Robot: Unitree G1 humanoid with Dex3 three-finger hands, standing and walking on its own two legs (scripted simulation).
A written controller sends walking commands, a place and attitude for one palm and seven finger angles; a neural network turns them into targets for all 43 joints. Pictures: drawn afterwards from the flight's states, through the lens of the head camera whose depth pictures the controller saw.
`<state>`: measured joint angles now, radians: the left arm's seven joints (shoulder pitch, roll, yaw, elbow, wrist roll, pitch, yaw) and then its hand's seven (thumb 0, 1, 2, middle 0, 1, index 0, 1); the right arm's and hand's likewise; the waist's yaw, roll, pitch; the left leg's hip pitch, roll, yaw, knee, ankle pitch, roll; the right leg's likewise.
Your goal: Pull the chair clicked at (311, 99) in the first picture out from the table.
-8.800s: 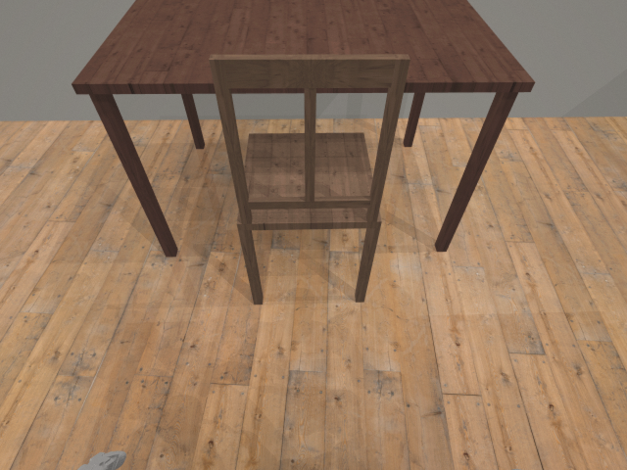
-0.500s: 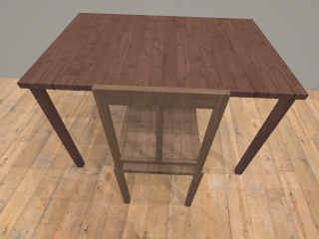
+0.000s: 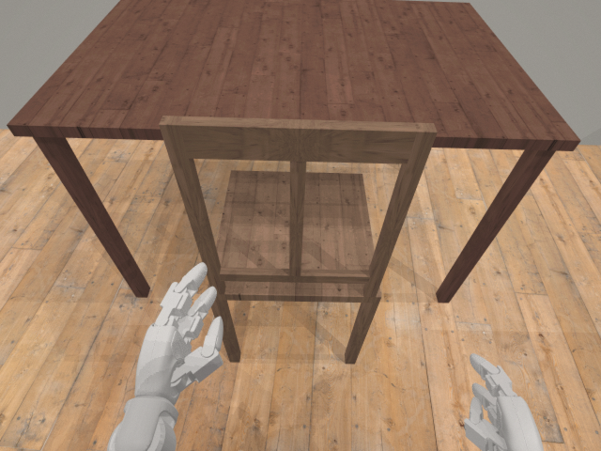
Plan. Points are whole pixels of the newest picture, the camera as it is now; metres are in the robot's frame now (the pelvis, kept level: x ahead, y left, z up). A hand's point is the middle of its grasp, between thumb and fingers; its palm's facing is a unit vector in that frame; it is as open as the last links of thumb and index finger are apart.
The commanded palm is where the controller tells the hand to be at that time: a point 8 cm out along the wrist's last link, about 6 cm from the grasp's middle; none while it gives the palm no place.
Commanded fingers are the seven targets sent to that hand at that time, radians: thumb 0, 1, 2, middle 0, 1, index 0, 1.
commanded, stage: raise the hand toward the chair's back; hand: left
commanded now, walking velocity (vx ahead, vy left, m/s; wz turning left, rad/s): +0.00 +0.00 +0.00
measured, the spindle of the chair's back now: (296, 225) +0.51 +0.03 -0.04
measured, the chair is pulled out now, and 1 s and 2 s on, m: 0.00 0.00 0.00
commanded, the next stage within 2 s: aim the fingers beside a spindle in 1.78 s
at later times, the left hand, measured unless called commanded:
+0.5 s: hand (200, 393) +0.21 +0.14 -0.03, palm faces -0.10 -0.99 +0.00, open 12.7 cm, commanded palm +0.17 +0.22 -0.01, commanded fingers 0.00 -0.08 0.48 -0.10 -0.15 -0.10 -0.15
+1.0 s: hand (142, 369) +0.22 +0.21 +0.01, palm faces +0.10 -0.99 -0.08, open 16.5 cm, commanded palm +0.20 +0.26 +0.00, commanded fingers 0.00 -0.50 0.30 -0.06 -0.08 -0.06 -0.08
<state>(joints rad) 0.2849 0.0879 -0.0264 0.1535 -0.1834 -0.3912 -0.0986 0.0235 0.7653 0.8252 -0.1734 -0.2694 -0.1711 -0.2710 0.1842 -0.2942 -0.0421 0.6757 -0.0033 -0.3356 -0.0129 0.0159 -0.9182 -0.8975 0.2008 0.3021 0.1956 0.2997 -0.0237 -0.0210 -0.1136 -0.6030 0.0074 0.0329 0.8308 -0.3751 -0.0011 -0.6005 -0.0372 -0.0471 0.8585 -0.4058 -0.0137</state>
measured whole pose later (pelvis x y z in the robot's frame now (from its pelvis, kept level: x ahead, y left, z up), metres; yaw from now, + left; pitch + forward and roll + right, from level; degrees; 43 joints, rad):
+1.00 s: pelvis +0.00 +0.01 -0.04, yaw +1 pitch +14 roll -2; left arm 0.38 0.23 0.17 -0.04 -0.23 -0.37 -0.16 -0.01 -0.41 0.34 -0.07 -0.09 -0.07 -0.10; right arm 0.19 -0.22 0.01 0.54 0.02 -0.23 -0.06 0.01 -0.91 -0.90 0.20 0.30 0.20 0.30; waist 0.00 0.03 -0.14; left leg -0.88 0.03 -0.03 1.14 -0.51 0.00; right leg -0.82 -0.02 -0.10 1.09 -0.51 -0.01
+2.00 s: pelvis +0.00 +0.01 -0.04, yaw +1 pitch +14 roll -3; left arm 0.23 0.26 0.23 0.12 -0.27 -0.35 -0.28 -0.01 -0.49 0.30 -0.06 -0.08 -0.06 -0.08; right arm 0.22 -0.25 0.03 0.56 0.02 -0.24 -0.06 0.01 -0.90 -0.90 0.21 0.30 0.20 0.30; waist 0.00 0.03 -0.12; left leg -0.88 0.02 -0.03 1.12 -0.49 0.01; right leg -0.82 -0.03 -0.10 1.07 -0.50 0.00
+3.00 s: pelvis -0.01 +0.00 -0.06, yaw +0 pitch +20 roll -2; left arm -0.17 0.25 0.21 0.44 -0.20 -0.39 -0.22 -0.01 -0.49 0.30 -0.06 -0.08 -0.06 -0.08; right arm 0.22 -0.27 0.01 0.60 0.00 -0.15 -0.04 0.01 -0.91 -0.90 0.20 0.30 0.20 0.30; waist -0.03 0.03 -0.13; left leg -1.06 0.03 -0.02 1.23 -0.52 0.00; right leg -1.01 -0.02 -0.09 1.19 -0.53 -0.02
